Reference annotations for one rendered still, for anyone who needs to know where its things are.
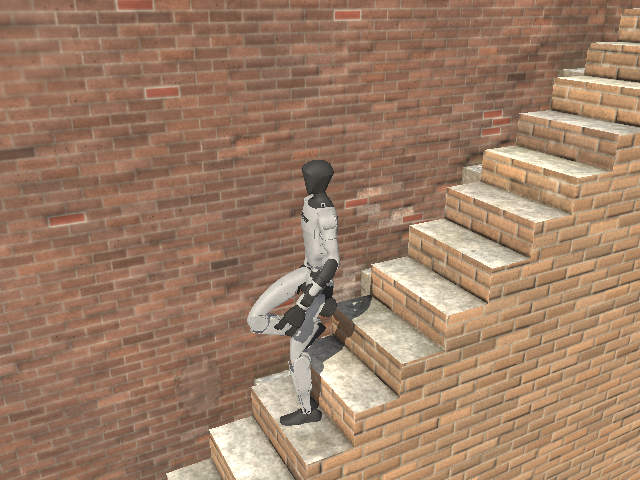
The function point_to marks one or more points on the left robot forearm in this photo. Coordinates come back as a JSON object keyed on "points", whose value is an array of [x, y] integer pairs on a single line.
{"points": [[317, 283]]}

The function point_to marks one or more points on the left robot upper arm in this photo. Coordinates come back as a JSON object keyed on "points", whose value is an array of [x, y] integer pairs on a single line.
{"points": [[327, 224]]}

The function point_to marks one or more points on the robot left foot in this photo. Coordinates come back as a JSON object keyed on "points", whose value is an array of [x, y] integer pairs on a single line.
{"points": [[297, 417]]}

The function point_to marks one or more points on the humanoid robot torso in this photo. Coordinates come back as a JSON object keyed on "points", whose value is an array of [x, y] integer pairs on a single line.
{"points": [[313, 243]]}

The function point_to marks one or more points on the left robot hand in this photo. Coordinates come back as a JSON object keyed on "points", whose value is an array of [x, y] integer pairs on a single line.
{"points": [[295, 316]]}

